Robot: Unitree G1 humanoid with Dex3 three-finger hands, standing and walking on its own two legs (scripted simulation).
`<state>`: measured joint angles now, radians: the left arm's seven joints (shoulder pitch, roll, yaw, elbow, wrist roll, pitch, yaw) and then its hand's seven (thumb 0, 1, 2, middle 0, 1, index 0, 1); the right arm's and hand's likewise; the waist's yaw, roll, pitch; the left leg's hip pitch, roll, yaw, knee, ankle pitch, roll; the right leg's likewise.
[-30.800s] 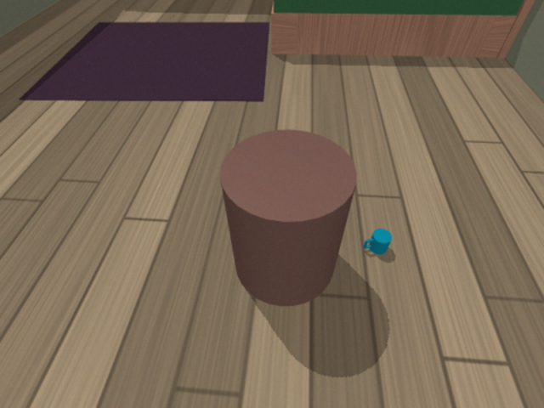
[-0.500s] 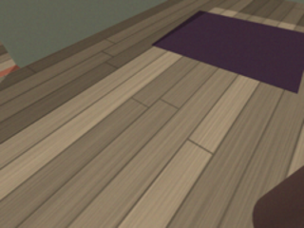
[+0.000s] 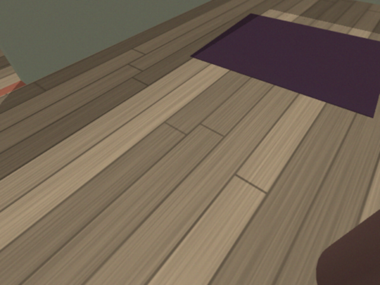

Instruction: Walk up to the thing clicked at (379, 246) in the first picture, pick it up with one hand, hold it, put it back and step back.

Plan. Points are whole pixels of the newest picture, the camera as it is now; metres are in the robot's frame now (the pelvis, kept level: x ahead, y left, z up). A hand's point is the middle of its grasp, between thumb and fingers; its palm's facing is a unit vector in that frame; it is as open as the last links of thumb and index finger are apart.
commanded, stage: stand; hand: left
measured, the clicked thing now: out of the picture +0.08 -1.18 -0.74
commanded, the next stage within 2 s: walk up in 0.32 s
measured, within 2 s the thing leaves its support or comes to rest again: neither
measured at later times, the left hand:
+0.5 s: hand out of the picture +0.09 +0.26 -0.15, palm faces -0.07 -0.93 -0.37, open 7.4 cm
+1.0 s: hand (106, 263) +0.21 +0.24 -0.17, palm faces -0.10 -0.93 -0.35, open 7.4 cm
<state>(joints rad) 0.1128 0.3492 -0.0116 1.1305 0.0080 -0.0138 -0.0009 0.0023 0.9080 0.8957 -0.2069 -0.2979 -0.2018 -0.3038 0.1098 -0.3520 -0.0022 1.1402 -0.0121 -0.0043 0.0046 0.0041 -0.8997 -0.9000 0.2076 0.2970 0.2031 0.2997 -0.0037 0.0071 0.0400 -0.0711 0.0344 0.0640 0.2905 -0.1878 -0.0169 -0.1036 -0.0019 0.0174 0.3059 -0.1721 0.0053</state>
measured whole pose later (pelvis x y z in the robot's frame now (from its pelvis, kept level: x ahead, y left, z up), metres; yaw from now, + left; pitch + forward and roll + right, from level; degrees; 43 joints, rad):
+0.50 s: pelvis +0.02 -0.02 -0.01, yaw -2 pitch -2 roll +1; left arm 0.20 0.41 0.05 1.05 0.03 -0.01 -0.06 0.00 0.91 0.90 -0.21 -0.30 -0.20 -0.30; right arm 0.23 -0.37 -0.07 1.03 -0.04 -0.04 0.04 0.00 -0.90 -0.90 0.21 0.30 0.21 0.30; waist -0.01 -0.01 0.04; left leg -0.05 0.04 0.10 0.36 -0.28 0.02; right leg -0.30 -0.03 0.01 0.70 -0.45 -0.02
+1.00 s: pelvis +0.20 -0.02 -0.03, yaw -5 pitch -2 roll -2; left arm 0.40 0.38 0.03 0.87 0.01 -0.07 -0.03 0.00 0.90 0.90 -0.21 -0.30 -0.20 -0.30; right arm 0.16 -0.41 -0.07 0.84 -0.04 -0.02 0.08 0.01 -0.90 -0.90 0.21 0.30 0.20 0.30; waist 0.04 0.03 0.11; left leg -0.40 0.05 0.01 0.60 -0.18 0.02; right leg -0.05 -0.01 0.00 0.54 -0.44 0.01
